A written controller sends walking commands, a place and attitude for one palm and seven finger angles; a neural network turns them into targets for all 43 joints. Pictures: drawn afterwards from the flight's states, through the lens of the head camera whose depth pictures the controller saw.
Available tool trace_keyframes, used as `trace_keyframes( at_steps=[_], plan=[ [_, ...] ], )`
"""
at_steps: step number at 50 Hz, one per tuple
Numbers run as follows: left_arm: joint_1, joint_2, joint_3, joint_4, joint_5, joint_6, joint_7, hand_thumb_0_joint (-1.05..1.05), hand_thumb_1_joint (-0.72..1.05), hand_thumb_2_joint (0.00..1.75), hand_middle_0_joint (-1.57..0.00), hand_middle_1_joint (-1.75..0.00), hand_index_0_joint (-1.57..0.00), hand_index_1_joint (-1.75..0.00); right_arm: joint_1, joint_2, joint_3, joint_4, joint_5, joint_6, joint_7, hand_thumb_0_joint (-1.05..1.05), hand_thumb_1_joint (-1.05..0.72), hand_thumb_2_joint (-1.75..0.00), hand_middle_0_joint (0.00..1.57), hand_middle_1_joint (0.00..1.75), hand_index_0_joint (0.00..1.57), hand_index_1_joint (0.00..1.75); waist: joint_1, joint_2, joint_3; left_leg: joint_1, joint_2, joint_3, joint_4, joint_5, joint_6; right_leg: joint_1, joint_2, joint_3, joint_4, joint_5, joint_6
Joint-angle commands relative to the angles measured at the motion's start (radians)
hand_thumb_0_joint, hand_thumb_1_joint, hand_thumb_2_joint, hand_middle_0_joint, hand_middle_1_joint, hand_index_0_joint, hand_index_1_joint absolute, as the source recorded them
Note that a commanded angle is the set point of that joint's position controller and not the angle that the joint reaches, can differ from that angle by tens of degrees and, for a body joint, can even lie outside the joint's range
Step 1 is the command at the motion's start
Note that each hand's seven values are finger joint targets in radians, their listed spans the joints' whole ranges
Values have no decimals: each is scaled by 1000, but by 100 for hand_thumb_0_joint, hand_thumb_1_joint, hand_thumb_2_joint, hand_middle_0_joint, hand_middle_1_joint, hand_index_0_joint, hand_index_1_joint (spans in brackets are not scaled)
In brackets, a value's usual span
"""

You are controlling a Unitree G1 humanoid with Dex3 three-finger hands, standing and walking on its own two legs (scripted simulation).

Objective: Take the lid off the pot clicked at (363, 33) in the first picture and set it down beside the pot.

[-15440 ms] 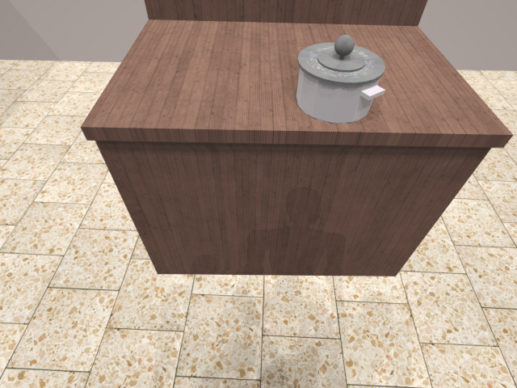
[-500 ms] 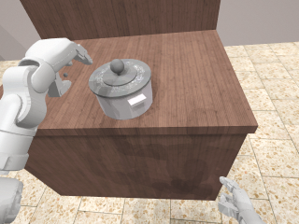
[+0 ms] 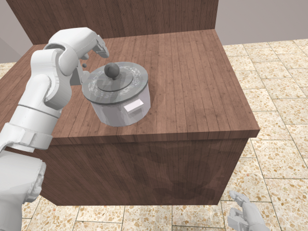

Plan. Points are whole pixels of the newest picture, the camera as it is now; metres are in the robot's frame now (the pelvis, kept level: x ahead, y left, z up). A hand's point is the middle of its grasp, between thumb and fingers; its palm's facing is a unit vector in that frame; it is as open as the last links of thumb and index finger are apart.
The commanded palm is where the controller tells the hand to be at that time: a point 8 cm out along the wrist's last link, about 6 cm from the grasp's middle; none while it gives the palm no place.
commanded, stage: move the open hand above the knob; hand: left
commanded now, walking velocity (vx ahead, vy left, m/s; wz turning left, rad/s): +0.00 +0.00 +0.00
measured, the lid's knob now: (111, 70) +0.51 +0.15 +0.17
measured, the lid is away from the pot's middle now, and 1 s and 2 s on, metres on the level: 0.00 0.00 0.00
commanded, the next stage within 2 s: none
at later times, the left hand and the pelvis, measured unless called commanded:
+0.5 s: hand (99, 52) +0.47 +0.15 +0.25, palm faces -0.16 -0.05 -0.99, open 9.8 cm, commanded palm +0.45 +0.16 +0.32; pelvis +0.02 +0.00 +0.00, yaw +0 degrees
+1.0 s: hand (101, 49) +0.48 +0.15 +0.25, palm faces -0.17 -0.04 -0.98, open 9.8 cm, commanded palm +0.46 +0.15 +0.32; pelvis +0.02 +0.01 +0.00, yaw +0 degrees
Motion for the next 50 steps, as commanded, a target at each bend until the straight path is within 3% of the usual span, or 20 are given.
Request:
trace_keyframes(
  at_steps=[1, 8, 9, 13, 14, 17, 19, 23, 25, 28, 29, 33, 34, 38, 40, 43, 44, 46, 48, 50],
  plan=[
    [-508, 229, 139, -59, 44, 20, 39, 0, -37, 174, -90, -8, -90, -8, -141, -93, -31, -157, 1, -45, -3, 0, -90, -90, 20, 30, 20, 30, 1, -128, -338, 219, -20, -46, -29, 140, 22, -9, 32, 18, -76, 222, -26],
    [-560, 191, 111, -14, 34, 34, 32, 0, -37, 174, -90, -8, -90, -8, -106, -108, -41, -145, -2, -38, -3, 0, -90, -90, 20, 30, 20, 30, -16, -126, -363, 245, -24, -50, -14, 191, 32, 9, 34, 19, -85, 289, -28],
    [-598, 258, 154, 17, 61, 39, 35, 0, -37, 174, -90, -8, -90, -8, -101, -103, -35, -135, -3, -40, -5, 0, -90, -90, 20, 30, 20, 30, -7, -149, -372, 226, -23, -46, -24, 178, 29, 27, 33, 24, -81, 289, -25],
    [-647, 168, 78, 40, 42, 39, 25, 0, -37, 174, -90, -8, -90, -8, -87, -109, -45, -131, -2, -44, -8, 0, -90, -90, 20, 30, 20, 30, -30, -132, -397, 258, -30, -48, -10, 203, 40, 26, 33, 27, -86, 326, -25],
    [-701, 249, 134, 18, 69, 39, 29, 0, -37, 174, -90, -8, -90, -8, -88, -103, -41, -131, -5, -51, -7, 0, -90, -90, 20, 30, 20, 30, -16, -140, -437, 255, -28, -50, -17, 210, 36, 57, 32, 33, -74, 342, -24],
    [-699, 162, 66, 110, 71, 50, 14, 0, -37, 174, -90, -8, -90, -8, -76, -100, -41, -118, -4, -49, -6, 0, -90, -90, 20, 30, 20, 30, -34, -149, -376, 243, -30, -48, -15, 223, 39, 18, 36, 24, -80, 360, -24],
    [-704, 218, 105, 130, 77, 50, 16, 0, -37, 174, -90, -8, -90, -8, -65, -110, -42, -115, -3, -48, -3, 0, -90, -90, 20, 30, 20, 30, -27, -148, -396, 232, -30, -44, -17, 223, 37, 46, 32, 30, -79, 377, -23],
    [-738, 130, 39, 126, 59, 48, 5, 0, -37, 174, -90, -8, -90, -8, -46, -115, -53, -112, -5, -48, -2, 0, -90, -90, 20, 30, 20, 30, -49, -124, -409, 268, -34, -51, -2, 273, 47, 37, 34, 28, -89, 419, -25],
    [-775, 228, 109, 143, 88, 48, 5, 0, -37, 174, -90, -8, -90, -8, -47, -114, -50, -113, -10, -53, -5, 0, -90, -90, 20, 30, 20, 30, -39, -145, -440, 256, -36, -47, -3, 269, 49, 67, 37, 39, -80, 439, -22],
    [-753, 149, 55, 212, 69, 53, -3, 0, -37, 174, -90, -8, -90, -8, -17, -121, -58, -97, -6, -50, -2, 0, -90, -90, 20, 30, 20, 30, -54, -149, -402, 254, -33, -51, -1, 293, 49, 42, 37, 28, -90, 449, -24],
    [-790, 201, 88, 209, 91, 53, 1, 0, -37, 174, -90, -8, -90, -8, -25, -116, -54, -98, -5, -52, 0, 0, -90, -90, 20, 30, 20, 30, -46, -155, -409, 247, -31, -48, -8, 268, 42, 43, 38, 31, -81, 429, -22],
    [-788, 114, 24, 213, 71, 47, -7, 0, -37, 174, -90, -8, -90, -8, -8, -122, -63, -99, -7, -50, 0, 0, -90, -90, 20, 30, 20, 30, -62, -115, -418, 275, -33, -53, -2, 281, 49, 22, 39, 26, -95, 419, -26],
    [-829, 215, 98, 169, 93, 41, 2, 0, -37, 174, -90, -8, -90, -8, -13, -118, -59, -102, -8, -54, 2, 0, -90, -90, 20, 30, 20, 30, -44, -123, -469, 281, -29, -63, -8, 289, 42, 51, 41, 31, -77, 415, -27],
    [-775, 117, 33, 212, 74, 41, -6, 0, -37, 174, -90, -8, -90, -8, 1, -121, -63, -99, -5, -47, 4, 0, -90, -90, 20, 30, 20, 30, -59, -103, -420, 287, -24, -64, -6, 336, 45, 12, 42, 21, -92, 414, -29],
    [-791, 159, 64, 241, 93, 45, -3, 0, -37, 174, -90, -8, -90, -8, -5, -118, -58, -98, -7, -47, 3, 0, -90, -90, 20, 30, 20, 30, -55, -140, -386, 257, -26, -60, -18, 265, 44, 4, 49, 20, -94, 376, -28],
    [-830, 71, -3, 152, 66, 39, 3, 0, -37, 174, -90, -8, -90, -8, -11, -112, -65, -109, -6, -51, 5, 0, -90, -90, 20, 30, 20, 30, -63, -80, -428, 320, -20, -77, -16, 306, 43, -23, 45, 16, -97, 345, -33],
    [-892, 137, 41, 86, 88, 32, 14, 0, -37, 174, -90, -8, -90, -8, -11, -105, -63, -111, -8, -62, 6, 0, -90, -90, 20, 30, 20, 30, -54, -73, -483, 355, -14, -87, -17, 318, 37, -18, 49, 19, -86, 335, -32],
    [-868, 134, 42, 184, 101, 45, 18, 0, -37, 174, -90, -8, -90, -8, 0, -107, -60, -92, -9, -60, 1, 0, -90, -90, 20, 30, 20, 30, -60, -105, -438, 323, -15, -82, -23, 280, 34, -35, 52, 14, -87, 314, -34],
    [-825, 33, -22, 243, 66, 51, 15, 0, -37, 174, -90, -8, -90, -8, 8, -111, -64, -81, -7, -52, 2, 0, -90, -90, 20, 30, 20, 30, -71, -107, -378, 299, -16, -84, -31, 244, 35, -65, 50, 6, -106, 282, -36],
    [-894, 64, -5, 235, 88, 49, 26, 0, -37, 174, -90, -8, -90, -8, 2, -107, -57, -79, -12, -59, -1, 0, -90, -90, 20, 30, 20, 30, -68, -114, -399, 306, -14, -87, -44, 202, 31, -67, 55, 6, -99, 252, -37]
  ],
)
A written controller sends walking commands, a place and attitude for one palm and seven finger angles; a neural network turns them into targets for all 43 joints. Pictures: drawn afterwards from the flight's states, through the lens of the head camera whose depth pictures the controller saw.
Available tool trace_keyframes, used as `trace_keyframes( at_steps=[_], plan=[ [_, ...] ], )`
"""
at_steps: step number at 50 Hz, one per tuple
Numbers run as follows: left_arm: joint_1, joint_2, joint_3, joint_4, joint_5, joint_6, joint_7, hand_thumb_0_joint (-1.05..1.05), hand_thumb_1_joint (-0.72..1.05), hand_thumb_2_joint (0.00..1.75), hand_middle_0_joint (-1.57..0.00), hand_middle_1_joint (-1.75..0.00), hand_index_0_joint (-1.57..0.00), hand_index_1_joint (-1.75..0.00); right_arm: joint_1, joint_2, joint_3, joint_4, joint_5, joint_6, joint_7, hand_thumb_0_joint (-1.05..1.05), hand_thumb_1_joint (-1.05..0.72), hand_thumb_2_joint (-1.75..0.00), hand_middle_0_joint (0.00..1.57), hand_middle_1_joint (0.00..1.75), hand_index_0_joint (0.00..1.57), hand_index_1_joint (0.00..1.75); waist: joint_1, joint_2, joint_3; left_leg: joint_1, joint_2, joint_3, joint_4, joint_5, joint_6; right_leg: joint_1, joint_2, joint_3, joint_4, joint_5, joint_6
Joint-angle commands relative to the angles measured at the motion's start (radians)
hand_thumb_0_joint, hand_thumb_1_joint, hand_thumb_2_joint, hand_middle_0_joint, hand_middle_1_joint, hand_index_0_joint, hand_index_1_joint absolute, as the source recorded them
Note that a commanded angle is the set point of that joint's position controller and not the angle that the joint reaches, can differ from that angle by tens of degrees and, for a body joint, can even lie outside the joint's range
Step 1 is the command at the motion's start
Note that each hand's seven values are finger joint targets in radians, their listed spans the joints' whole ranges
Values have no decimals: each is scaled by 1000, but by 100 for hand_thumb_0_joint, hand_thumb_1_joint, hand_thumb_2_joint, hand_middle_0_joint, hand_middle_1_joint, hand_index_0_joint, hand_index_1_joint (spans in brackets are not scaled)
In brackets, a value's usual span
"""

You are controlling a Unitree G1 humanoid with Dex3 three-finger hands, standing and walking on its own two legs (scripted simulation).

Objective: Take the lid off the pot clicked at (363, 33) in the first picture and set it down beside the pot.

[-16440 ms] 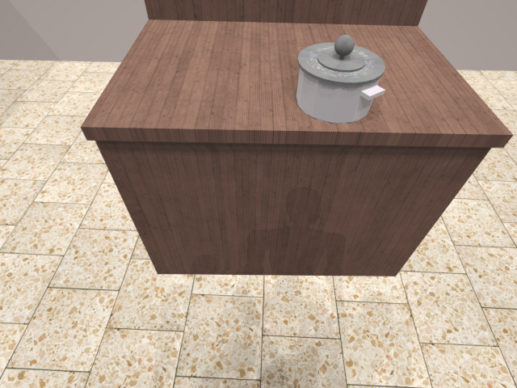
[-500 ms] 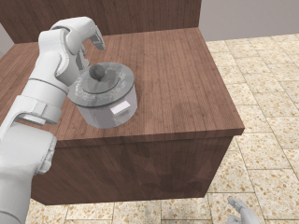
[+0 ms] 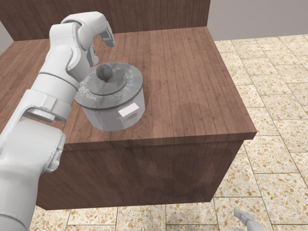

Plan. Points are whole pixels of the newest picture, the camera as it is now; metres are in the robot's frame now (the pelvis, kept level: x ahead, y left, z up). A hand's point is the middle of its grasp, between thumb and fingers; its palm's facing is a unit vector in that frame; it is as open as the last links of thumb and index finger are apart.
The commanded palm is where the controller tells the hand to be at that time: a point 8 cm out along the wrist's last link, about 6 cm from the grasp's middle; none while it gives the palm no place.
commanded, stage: move the open hand above the knob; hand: left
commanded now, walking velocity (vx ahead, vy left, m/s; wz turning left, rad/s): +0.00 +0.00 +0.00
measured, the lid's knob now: (104, 72) +0.49 +0.14 +0.17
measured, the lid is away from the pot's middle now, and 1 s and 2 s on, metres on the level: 0.00 0.00 0.00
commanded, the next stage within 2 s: lower the open fingers around the knob in 1.08 s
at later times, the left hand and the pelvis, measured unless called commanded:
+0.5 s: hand (102, 47) +0.48 +0.12 +0.25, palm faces -0.18 -0.05 -0.98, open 9.8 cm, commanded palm +0.44 +0.13 +0.31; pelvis +0.00 -0.01 +0.00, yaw -1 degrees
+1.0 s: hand (93, 50) +0.46 +0.14 +0.25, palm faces -0.16 -0.04 -0.99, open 9.8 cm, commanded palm +0.43 +0.14 +0.31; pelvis +0.01 -0.01 +0.00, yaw +0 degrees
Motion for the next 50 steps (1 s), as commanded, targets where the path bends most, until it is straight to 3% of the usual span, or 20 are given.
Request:
trace_keyframes(
  at_steps=[1, 4, 8, 9, 13, 15, 18, 24, 28, 30, 33, 34, 38, 39, 43, 44, 46, 48, 49, 50],
  plan=[
    [-616, 162, 73, -150, 31, -5, 58, 0, -37, 174, -90, -8, -90, -8, -80, -105, -32, -133, 1, -56, -8, 0, -90, -90, 20, 30, 20, 30, -12, -77, -390, 329, -3, -92, -18, 211, 13, -67, 61, 4, -41, 238, -53],
    [-657, 229, 130, -167, 38, -17, 75, 0, -37, 174, -90, -8, -90, -8, -68, -111, -32, -129, -9, -65, -10, 0, -90, -90, 20, 30, 20, 30, -1, -82, -462, 346, -1, -98, -18, 237, 9, -27, 58, 12, -34, 264, -53],
    [-544, 160, 100, 25, 20, -1, 74, 0, -37, 174, -90, -8, -90, -8, -43, -122, -33, -104, -8, -51, -17, 0, -90, -90, 20, 30, 20, 30, -9, -138, -343, 263, -4, -80, -27, 190, 18, -43, 53, 8, -59, 255, -51],
    [-593, 201, 117, 7, 45, -4, 78, 0, -37, 174, -90, -8, -90, -8, -55, -115, -24, -109, -8, -53, -16, 0, -90, -90, 20, 30, 20, 30, -1, -137, -364, 259, -4, -79, -34, 176, 11, -34, 51, 10, -47, 248, -49],
    [-588, 122, 67, -69, 23, -17, 72, 0, -37, 174, -90, -8, -90, -8, -54, -108, -37, -131, -12, -64, -14, 0, -90, -90, 20, 30, 20, 30, -10, -99, -420, 331, -2, -90, -11, 258, 20, -30, 51, 16, -50, 286, -53],
    [-581, 207, 132, 7, 47, -4, 72, 0, -37, 174, -90, -8, -90, -8, -48, -114, -30, -115, -14, -56, -20, 0, -90, -90, 20, 30, 20, 30, -4, -155, -372, 271, -8, -72, -20, 203, 24, -15, 54, 19, -54, 291, -47],
    [-611, 148, 82, -81, 24, -17, 72, 0, -37, 174, -90, -8, -90, -8, -59, -112, -33, -131, -9, -59, -17, 0, -90, -90, 20, 30, 20, 30, -3, -100, -407, 299, -7, -74, -19, 245, 23, -4, 45, 20, -49, 314, -50],
    [-575, 240, 145, -56, 46, -8, 70, 0, -37, 174, -90, -8, -90, -8, -66, -117, -28, -129, -7, -55, -17, 0, -90, -90, 20, 30, 20, 30, 9, -143, -383, 260, -10, -64, -24, 222, 24, 24, 46, 26, -49, 329, -45],
    [-547, 146, 72, -124, 25, -9, 56, 0, -37, 174, -90, -8, -90, -8, -67, -113, -37, -139, -4, -53, -14, 0, -90, -90, 20, 30, 20, 30, -6, -102, -406, 309, -11, -67, 0, 300, 32, 17, 46, 25, -54, 379, -47],
    [-550, 244, 147, -138, 44, -4, 56, 0, -37, 174, -90, -8, -90, -8, -84, -116, -32, -143, -7, -54, -14, 0, -90, -90, 20, 30, 20, 30, 8, -112, -415, 300, -14, -62, 1, 289, 33, 36, 49, 32, -46, 393, -46],
    [-516, 164, 89, -106, 17, 6, 49, 0, -37, 174, -90, -8, -90, -8, -73, -119, -34, -132, -2, -43, -14, 0, -90, -90, 20, 30, 20, 30, -5, -125, -366, 282, -15, -59, 1, 281, 34, 13, 45, 21, -58, 391, -44],
    [-554, 268, 161, -132, 38, 4, 56, 0, -37, 174, -90, -8, -90, -8, -84, -117, -28, -134, -2, -46, -14, 0, -90, -90, 20, 30, 20, 30, 10, -130, -399, 277, -14, -61, -4, 272, 29, 43, 46, 28, -44, 392, -43],
    [-544, 228, 125, -161, 25, -4, 48, 0, -37, 174, -90, -8, -90, -8, -85, -117, -32, -143, -4, -47, -18, 0, -90, -90, 20, 30, 20, 30, 2, -115, -436, 297, -18, -60, 14, 319, 38, 64, 41, 32, -46, 449, -43],
    [-556, 302, 182, -178, 47, -3, 50, 0, -37, 174, -90, -8, -90, -8, -98, -114, -30, -144, -4, -48, -16, 0, -90, -90, 20, 30, 20, 30, 15, -127, -461, 304, -15, -58, 19, 339, 33, 77, 42, 40, -30, 466, -42],
    [-436, 176, 94, -164, 13, 6, 27, 0, -37, 174, -90, -8, -90, -8, -112, -113, -31, -159, 4, -32, -6, 0, -90, -90, 20, 30, 20, 30, 4, -115, -402, 295, -17, -53, 31, 373, 36, 42, 39, 27, -41, 477, -41],
    [-456, 252, 151, -187, 29, 7, 29, 0, -37, 174, -90, -8, -90, -8, -119, -111, -27, -160, 4, -31, -5, 0, -90, -90, 20, 30, 20, 30, 15, -143, -412, 289, -16, -52, 31, 363, 33, 56, 41, 31, -33, 480, -38],
    [-500, 270, 147, -261, 37, 4, 24, 0, -37, 174, -90, -8, -90, -8, -141, -107, -23, -175, 5, -32, -6, 0, -90, -90, 20, 30, 20, 30, 17, -111, -442, 301, -21, -50, 32, 362, 36, 66, 38, 37, -27, 493, -39],
    [-485, 161, 69, -309, 5, 6, 16, 0, -37, 174, -90, -8, -90, -8, -144, -105, -30, -177, 8, -22, 2, 0, -90, -90, 20, 30, 20, 30, -1, -62, -423, 345, -14, -67, 44, 432, 37, 20, 42, 26, -36, 474, -42],
    [-493, 250, 145, -339, 22, 9, 23, 0, -37, 174, -90, -8, -90, -8, -146, -100, -30, -176, 6, -26, 3, 0, -90, -90, 20, 30, 20, 30, 16, -80, -456, 359, -9, -72, 42, 438, 33, 32, 47, 30, -26, 460, -41],
    [-460, 247, 144, -288, 25, 15, 18, 0, -37, 174, -90, -8, -90, -8, -151, -104, -25, -175, 4, -23, 0, 0, -90, -90, 20, 30, 20, 30, 13, -93, -426, 336, -13, -67, 41, 402, 34, 24, 51, 26, -29, 446, -43]
  ],
)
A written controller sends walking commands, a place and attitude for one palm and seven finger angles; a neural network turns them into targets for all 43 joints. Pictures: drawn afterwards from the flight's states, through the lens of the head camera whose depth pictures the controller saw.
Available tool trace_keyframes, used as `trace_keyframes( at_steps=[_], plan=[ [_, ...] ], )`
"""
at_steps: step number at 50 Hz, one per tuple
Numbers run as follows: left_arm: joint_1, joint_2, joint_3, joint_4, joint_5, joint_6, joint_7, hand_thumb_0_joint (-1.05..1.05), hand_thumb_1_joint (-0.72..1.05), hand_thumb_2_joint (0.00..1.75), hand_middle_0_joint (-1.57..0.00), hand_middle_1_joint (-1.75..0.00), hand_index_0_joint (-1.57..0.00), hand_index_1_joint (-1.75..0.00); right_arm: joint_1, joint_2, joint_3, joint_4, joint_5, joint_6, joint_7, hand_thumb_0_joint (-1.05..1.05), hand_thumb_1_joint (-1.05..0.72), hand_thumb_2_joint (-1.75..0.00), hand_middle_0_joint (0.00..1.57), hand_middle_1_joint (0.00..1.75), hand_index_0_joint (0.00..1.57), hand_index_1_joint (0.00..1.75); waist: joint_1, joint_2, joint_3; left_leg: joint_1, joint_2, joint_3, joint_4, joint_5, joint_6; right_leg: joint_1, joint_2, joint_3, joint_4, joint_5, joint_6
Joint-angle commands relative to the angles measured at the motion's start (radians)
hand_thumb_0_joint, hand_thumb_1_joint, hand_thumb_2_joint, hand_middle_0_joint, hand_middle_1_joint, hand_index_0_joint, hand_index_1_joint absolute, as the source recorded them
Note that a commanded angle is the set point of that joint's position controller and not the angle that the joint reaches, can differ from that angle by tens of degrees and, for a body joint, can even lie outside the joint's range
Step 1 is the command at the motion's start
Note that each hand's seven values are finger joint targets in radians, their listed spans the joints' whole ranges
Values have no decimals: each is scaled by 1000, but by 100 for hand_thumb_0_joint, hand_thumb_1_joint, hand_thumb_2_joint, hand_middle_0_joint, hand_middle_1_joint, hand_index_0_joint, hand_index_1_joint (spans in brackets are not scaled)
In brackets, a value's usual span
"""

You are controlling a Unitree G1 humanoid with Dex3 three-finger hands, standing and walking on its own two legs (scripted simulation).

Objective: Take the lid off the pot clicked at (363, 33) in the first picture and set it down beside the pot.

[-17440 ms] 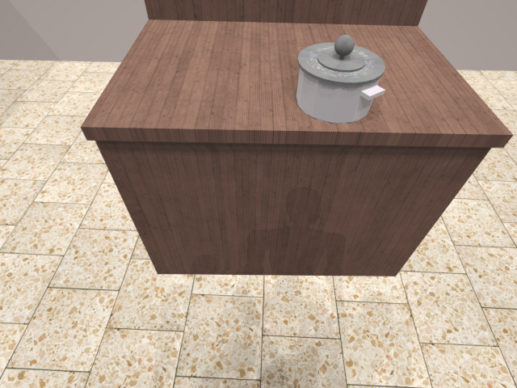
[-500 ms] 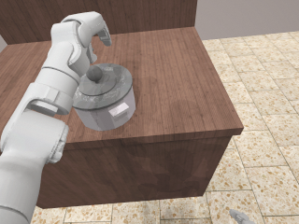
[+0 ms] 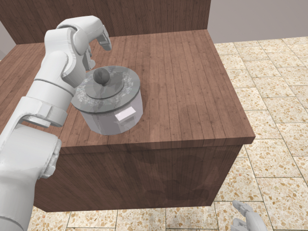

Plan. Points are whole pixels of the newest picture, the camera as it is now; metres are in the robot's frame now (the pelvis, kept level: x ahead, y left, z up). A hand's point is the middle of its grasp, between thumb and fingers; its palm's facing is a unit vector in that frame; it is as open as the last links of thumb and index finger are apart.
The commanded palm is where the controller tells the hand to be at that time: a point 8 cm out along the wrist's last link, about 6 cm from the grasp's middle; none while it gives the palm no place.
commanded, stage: move the open hand above the knob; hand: left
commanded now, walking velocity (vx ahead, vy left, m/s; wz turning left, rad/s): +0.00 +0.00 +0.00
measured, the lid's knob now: (101, 76) +0.48 +0.15 +0.17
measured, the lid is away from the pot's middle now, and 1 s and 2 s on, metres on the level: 0.00 0.00 0.00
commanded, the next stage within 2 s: lower the open fingers around the knob in 0.08 s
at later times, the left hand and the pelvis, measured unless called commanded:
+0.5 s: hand (91, 64) +0.44 +0.15 +0.24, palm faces -0.20 -0.06 -0.98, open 9.8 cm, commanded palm +0.42 +0.15 +0.29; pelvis -0.02 +0.01 +0.00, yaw +0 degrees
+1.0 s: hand (97, 76) +0.45 +0.15 +0.19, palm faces -0.29 -0.09 -0.95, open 9.8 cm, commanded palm +0.43 +0.16 +0.25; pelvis +0.00 +0.01 +0.00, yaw -1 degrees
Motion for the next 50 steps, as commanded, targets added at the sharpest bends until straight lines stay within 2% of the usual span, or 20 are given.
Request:
trace_keyframes(
  at_steps=[1, 7, 8, 9, 13, 16, 18, 19, 23, 25, 29, 33, 34, 38, 39, 43, 45, 47, 49, 50],
  plan=[
    [-555, 204, 105, -212, 28, 3, 40, 0, -37, 174, -90, -8, -90, -8, -115, -92, -27, -146, 4, -39, 0, 0, -90, -90, 20, 30, 20, 30, -2, -104, -402, 307, -24, -57, 30, 385, 44, -11, 34, 25, -19, 436, -27],
    [-554, 222, 120, -153, 28, 9, 53, 0, -37, 174, -90, -8, -90, -8, -120, -93, -21, -132, 3, -34, -9, 0, -90, -90, 20, 30, 20, 30, 5, -128, -372, 261, -25, -53, 10, 270, 40, -11, 34, 20, -27, 365, -31],
    [-532, 186, 96, -164, 2, 3, 56, 0, -37, 174, -90, -8, -90, -8, -118, -101, -26, -135, 2, -32, -8, 0, -90, -90, 20, 30, 20, 30, 0, -102, -380, 271, -27, -56, 18, 288, 42, -8, 29, 22, -31, 376, -34],
    [-556, 231, 125, -150, 26, 5, 61, 0, -37, 174, -90, -8, -90, -8, -120, -92, -19, -132, 2, -35, -8, 0, -90, -90, 20, 30, 20, 30, 6, -118, -385, 263, -24, -57, 9, 269, 37, -7, 32, 21, -24, 356, -32],
    [-496, 123, 59, -107, -17, 12, 58, 0, -37, 174, -90, -8, -90, -8, -112, -97, -25, -135, 3, -36, -12, 0, -90, -90, 20, 30, 20, 30, -7, -108, -360, 268, -24, -59, 12, 243, 40, -36, 29, 16, -37, 329, -32],
    [-574, 174, 76, -61, 19, 15, 66, 0, -37, 174, -90, -8, -90, -8, -108, -92, -15, -125, 5, -39, -21, 0, -90, -90, 20, 30, 20, 30, -11, -141, -328, 233, -24, -55, -8, 161, 36, -50, 34, 17, -39, 269, -29],
    [-576, 137, 56, -98, -12, 1, 71, 0, -37, 174, -90, -8, -90, -8, -95, -98, -24, -127, 2, -44, -22, 0, -90, -90, 20, 30, 20, 30, -16, -100, -355, 264, -24, -65, -2, 186, 39, -45, 32, 18, -44, 281, -33],
    [-619, 191, 90, -138, 11, -5, 78, 0, -37, 174, -90, -8, -90, -8, -94, -91, -21, -130, -1, -54, -21, 0, -90, -90, 20, 30, 20, 30, -7, -83, -415, 289, -21, -70, -6, 197, 35, -26, 37, 22, -30, 281, -34],
    [-539, 123, 59, -41, -7, -6, 80, 0, -37, 174, -90, -8, -90, -8, -64, -101, -29, -113, -3, -54, -23, 0, -90, -90, 20, 30, 20, 30, -18, -101, -342, 264, -18, -73, -12, 179, 36, -56, 38, 12, -49, 261, -36],
    [-571, 153, 81, -11, 14, -8, 84, 0, -37, 174, -90, -8, -90, -8, -60, -97, -27, -106, -7, -59, -26, 0, -90, -90, 20, 30, 20, 30, -15, -117, -325, 251, -19, -69, -19, 143, 37, -64, 43, 15, -51, 238, -34],
    [-600, 179, 101, -63, 17, -29, 101, 0, -37, 174, -90, -8, -90, -8, -44, -98, -32, -110, -10, -73, -26, 0, -90, -90, 20, 30, 20, 30, -9, -97, -397, 284, -16, -74, -17, 189, 36, -30, 41, 20, -39, 274, -35],
    [-516, 134, 79, 30, -5, -24, 98, 0, -37, 174, -90, -8, -90, -8, -19, -111, -39, -98, -10, -66, -28, 0, -90, -90, 20, 30, 20, 30, -19, -124, -331, 246, -17, -65, -22, 166, 42, -39, 41, 18, -62, 271, -32],
    [-561, 202, 124, -6, 15, -29, 104, 0, -37, 174, -90, -8, -90, -8, -26, -107, -35, -101, -10, -73, -28, 0, -90, -90, 20, 30, 20, 30, -9, -126, -363, 253, -16, -64, -24, 172, 40, -19, 42, 23, -50, 282, -31],
    [-521, 155, 94, -19, 0, -36, 102, 0, -37, 174, -90, -8, -90, -8, -13, -111, -45, -108, -13, -80, -28, 0, -90, -90, 20, 30, 20, 30, -16, -95, -387, 280, -17, -65, -8, 235, 46, -12, 41, 24, -54, 336, -32],
    [-516, 210, 138, -3, 18, -35, 107, 0, -37, 174, -90, -8, -90, -8, -12, -109, -43, -103, -13, -80, -27, 0, -90, -90, 20, 30, 20, 30, -8, -112, -392, 273, -15, -66, -9, 229, 43, -6, 45, 26, -45, 329, -31],
    [-463, 122, 73, 1, -7, -32, 98, 0, -37, 174, -90, -8, -90, -8, -8, -114, -48, -106, -9, -73, -25, 0, -90, -90, 20, 30, 20, 30, -23, -95, -349, 274, -17, -64, -2, 256, 47, -29, 44, 20, -57, 350, -32],
    [-509, 178, 112, -30, 10, -33, 101, 0, -37, 174, -90, -8, -90, -8, -14, -113, -46, -105, -11, -74, -25, 0, -90, -90, 20, 30, 20, 30, -20, -101, -366, 281, -18, -63, -1, 244, 47, -19, 48, 25, -52, 356, -31],
    [-526, 127, 74, -66, 6, -35, 99, 0, -37, 174, -90, -8, -90, -8, -13, -104, -49, -107, -12, -81, -27, 0, -90, -90, 20, 30, 20, 30, -28, -99, -392, 313, -21, -64, 9, 266, 49, -29, 49, 24, -50, 373, -28],
    [-495, 223, 153, -89, 11, -40, 109, 0, -37, 174, -90, -8, -90, -8, -12, -111, -49, -109, -16, -82, -24, 0, -90, -90, 20, 30, 20, 30, -11, -83, -438, 322, -18, -72, 14, 306, 46, 5, 47, 30, -43, 393, -30],
    [-484, 189, 129, -70, 11, -39, 105, 0, -37, 174, -90, -8, -90, -8, -15, -110, -48, -107, -15, -78, -25, 0, -90, -90, 20, 30, 20, 30, -17, -109, -410, 307, -20, -68, 15, 311, 49, 2, 49, 27, -42, 413, -30]
  ],
)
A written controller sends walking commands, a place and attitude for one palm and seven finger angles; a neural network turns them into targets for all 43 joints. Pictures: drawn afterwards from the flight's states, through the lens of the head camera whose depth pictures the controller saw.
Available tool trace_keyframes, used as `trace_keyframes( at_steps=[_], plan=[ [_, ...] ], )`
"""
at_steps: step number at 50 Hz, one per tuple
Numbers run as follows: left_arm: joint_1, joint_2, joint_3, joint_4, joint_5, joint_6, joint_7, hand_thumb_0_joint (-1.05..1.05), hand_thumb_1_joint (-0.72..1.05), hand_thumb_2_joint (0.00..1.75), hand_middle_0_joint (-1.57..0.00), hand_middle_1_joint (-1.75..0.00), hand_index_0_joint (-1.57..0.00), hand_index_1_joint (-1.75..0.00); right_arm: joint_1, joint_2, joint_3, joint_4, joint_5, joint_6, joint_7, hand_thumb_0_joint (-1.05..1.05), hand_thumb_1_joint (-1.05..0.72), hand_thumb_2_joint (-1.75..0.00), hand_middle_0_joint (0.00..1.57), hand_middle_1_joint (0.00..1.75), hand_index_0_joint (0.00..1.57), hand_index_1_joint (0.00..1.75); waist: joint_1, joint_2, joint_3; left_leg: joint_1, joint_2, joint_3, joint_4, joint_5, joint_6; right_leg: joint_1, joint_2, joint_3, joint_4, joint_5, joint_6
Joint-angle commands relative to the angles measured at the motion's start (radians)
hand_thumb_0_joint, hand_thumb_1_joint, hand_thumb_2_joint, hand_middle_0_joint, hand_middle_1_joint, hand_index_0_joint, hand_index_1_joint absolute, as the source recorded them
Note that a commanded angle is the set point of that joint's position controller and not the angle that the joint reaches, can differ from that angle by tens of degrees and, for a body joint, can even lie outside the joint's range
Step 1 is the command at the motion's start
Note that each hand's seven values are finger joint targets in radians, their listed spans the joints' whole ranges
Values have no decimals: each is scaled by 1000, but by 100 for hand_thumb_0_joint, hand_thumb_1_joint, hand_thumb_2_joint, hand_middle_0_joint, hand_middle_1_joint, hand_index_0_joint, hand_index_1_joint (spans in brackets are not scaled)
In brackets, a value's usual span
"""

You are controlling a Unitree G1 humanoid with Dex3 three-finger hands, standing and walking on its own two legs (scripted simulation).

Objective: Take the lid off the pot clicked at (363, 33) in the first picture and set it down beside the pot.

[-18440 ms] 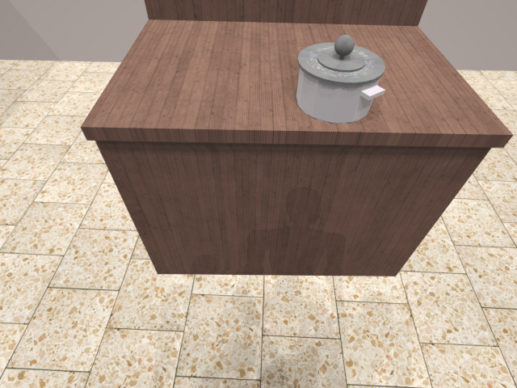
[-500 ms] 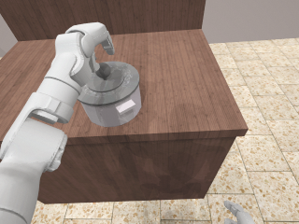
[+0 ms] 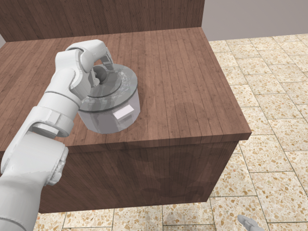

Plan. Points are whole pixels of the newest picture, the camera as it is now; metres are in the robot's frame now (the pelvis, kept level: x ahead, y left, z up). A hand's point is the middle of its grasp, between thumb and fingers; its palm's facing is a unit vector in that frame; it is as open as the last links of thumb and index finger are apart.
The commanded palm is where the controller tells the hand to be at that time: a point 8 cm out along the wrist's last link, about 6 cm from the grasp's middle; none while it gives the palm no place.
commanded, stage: lower the open fingers around the knob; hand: left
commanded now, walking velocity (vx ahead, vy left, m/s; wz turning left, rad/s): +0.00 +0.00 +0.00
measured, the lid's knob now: (98, 74) +0.49 +0.15 +0.17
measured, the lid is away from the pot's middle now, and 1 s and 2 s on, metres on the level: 0.00 0.00 0.01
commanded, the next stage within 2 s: close the fingers and squeeze the knob in 0.30 s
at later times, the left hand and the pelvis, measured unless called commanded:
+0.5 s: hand (96, 76) +0.46 +0.14 +0.18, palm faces -0.29 -0.09 -0.95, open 9.8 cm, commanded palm +0.44 +0.15 +0.25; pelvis +0.00 +0.00 +0.00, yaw +1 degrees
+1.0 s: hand (92, 77) +0.45 +0.15 +0.19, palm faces -0.27 -0.10 -0.96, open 8.5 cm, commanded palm +0.43 +0.16 +0.25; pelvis +0.00 +0.00 +0.00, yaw +0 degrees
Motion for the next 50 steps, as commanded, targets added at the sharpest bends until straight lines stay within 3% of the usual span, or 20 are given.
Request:
trace_keyframes(
  at_steps=[1, 3, 9, 12, 14, 16, 20, 21, 23, 25, 28, 33, 35, 38, 39, 43, 45, 48, 49, 50],
  plan=[
    [-509, 225, 109, -174, 32, -6, 46, 0, -37, 174, -90, -8, -90, -8, -87, -108, -36, -144, 2, -47, -3, 0, -90, -90, 20, 30, 20, 30, 11, -98, -399, 301, -20, -73, 12, 300, 37, -9, 46, 14, -30, 386, -38],
    [-458, 178, 80, -133, 9, -2, 42, 0, -37, 174, -90, -8, -90, -8, -80, -117, -38, -135, 5, -31, -1, 0, -90, -90, 20, 30, 20, 30, 4, -107, -343, 272, -19, -69, 9, 283, 37, -22, 45, 5, -41, 376, -39],
    [-592, 222, 99, -253, 27, -5, 60, 0, -37, 174, -90, -8, -90, -8, -93, -104, -36, -136, 1, -36, -3, 0, -90, -90, 20, 30, 20, 30, 0, -54, -435, 351, -16, -88, 22, 341, 33, -21, 50, 12, -27, 395, -40],
    [-523, 206, 91, -120, 27, 6, 55, 0, -37, 174, -90, -8, -90, -8, -94, -108, -28, -123, 4, -27, -7, 0, -90, -90, 20, 30, 20, 30, 0, -109, -352, 271, -22, -73, 7, 244, 32, -31, 49, 7, -36, 358, -38],
    [-559, 191, 78, -223, 23, -6, 56, 0, -37, 174, -90, -8, -90, -8, -108, -102, -31, -143, 2, -32, -1, 0, -90, -90, 20, 30, 20, 30, 8, -69, -434, 322, -23, -80, 16, 297, 31, -11, 43, 13, -25, 384, -40],
    [-549, 168, 64, -228, 29, -1, 53, 0, -37, 174, -90, -8, -90, -8, -111, -98, -31, -144, 0, -34, 1, 0, -90, -90, 20, 30, 20, 30, 4, -64, -439, 342, -20, -85, 28, 347, 32, -23, 46, 11, -21, 402, -40],
    [-509, 181, 79, -125, 23, 11, 51, 0, -37, 174, -90, -8, -90, -8, -104, -106, -26, -128, 3, -16, 0, 0, -90, -90, 20, 30, 20, 30, 2, -128, -345, 265, -23, -75, 10, 253, 32, -30, 49, 5, -36, 365, -39],
    [-541, 179, 70, -154, 27, 7, 51, 0, -19, 120, -71, -32, -71, -32, -110, -104, -24, -133, 4, -19, -2, 0, -90, -90, 20, 30, 20, 30, 3, -115, -363, 273, -24, -75, 4, 242, 30, -28, 46, 7, -33, 355, -39],
    [-558, 137, 39, -194, 10, 0, 54, 0, -17, 120, -68, -41, -68, -41, -110, -106, -29, -137, 2, -18, -2, 0, -90, -90, 20, 30, 20, 30, -4, -72, -395, 310, -21, -82, 13, 288, 32, -34, 43, 6, -34, 366, -43],
    [-578, 222, 110, -197, 34, 1, 61, 0, -15, 119, -67, -48, -67, -48, -100, -104, -30, -132, -4, -26, -3, 0, -90, -90, 20, 30, 20, 30, 9, -81, -429, 324, -21, -85, 15, 286, 33, -12, 49, 12, -29, 372, -43],
    [-498, 194, 96, -93, 20, 2, 59, 0, -11, 118, -65, -56, -65, -56, -88, -111, -27, -123, -1, -19, -7, 0, -90, -90, 20, 30, 20, 30, 7, -119, -365, 258, -23, -72, 4, 256, 33, -4, 44, 6, -38, 374, -41],
    [-490, 206, 105, -180, 16, -9, 56, 0, -6, 116, -64, -67, -64, -67, -99, -108, -32, -146, -2, -28, -4, 0, -90, -90, 20, 30, 20, 30, 15, -90, -410, 291, -22, -69, 14, 308, 39, 24, 39, 17, -37, 420, -39],
    [-464, 262, 149, -176, 27, -9, 53, 0, -3, 115, -64, -71, -64, -71, -109, -107, -28, -154, -2, -31, -4, 0, -90, -90, 20, 30, 20, 30, 27, -119, -400, 267, -26, -61, 14, 293, 41, 44, 42, 23, -34, 440, -35],
    [-460, 180, 84, -216, 6, -4, 44, 0, 0, 114, -64, -75, -64, -75, -112, -106, -35, -159, 5, -24, 0, 0, -90, -90, 20, 30, 20, 30, 13, -96, -376, 280, -23, -63, 15, 300, 41, 13, 41, 13, -42, 417, -37],
    [-481, 238, 121, -233, 21, -3, 48, 0, 1, 113, -65, -77, -65, -77, -118, -106, -31, -159, 6, -24, -1, 0, -90, -90, 20, 30, 20, 30, 19, -91, -398, 293, -20, -66, 14, 298, 37, 17, 44, 18, -33, 403, -36],
    [-478, 206, 98, -261, 8, -1, 44, 0, 6, 110, -65, -82, -65, -82, -110, -109, -36, -156, 4, -26, -3, 0, -90, -90, 20, 30, 20, 30, 11, -77, -405, 311, -21, -77, 21, 320, 41, 6, 46, 11, -38, 409, -39],
    [-474, 243, 123, -218, 24, 5, 44, 0, 9, 108, -66, -84, -66, -84, -115, -108, -30, -150, 4, -25, -4, 0, -90, -90, 20, 30, 20, 30, 15, -105, -369, 282, -24, -68, 13, 262, 39, 1, 50, 13, -41, 387, -36],
    [-502, 170, 61, -227, 7, 4, 44, 0, 13, 106, -67, -87, -67, -87, -120, -108, -33, -148, 8, -19, -4, 0, -90, -90, 20, 30, 20, 30, 3, -67, -352, 292, -21, -73, 9, 234, 36, -38, 46, 5, -46, 335, -42],
    [-529, 237, 109, -257, 27, 1, 53, 0, 14, 105, -68, -88, -68, -88, -120, -105, -31, -149, 6, -24, -3, 0, -90, -90, 20, 30, 20, 30, 15, -47, -405, 314, -18, -79, 9, 239, 30, -23, 48, 11, -33, 327, -42],
    [-503, 226, 103, -207, 32, 3, 53, 0, 15, 104, -68, -89, -68, -89, -122, -104, -26, -148, 5, -22, -5, 0, -90, -90, 20, 30, 20, 30, 13, -64, -382, 298, -21, -80, 12, 238, 32, -27, 52, 9, -34, 330, -45]
  ],
)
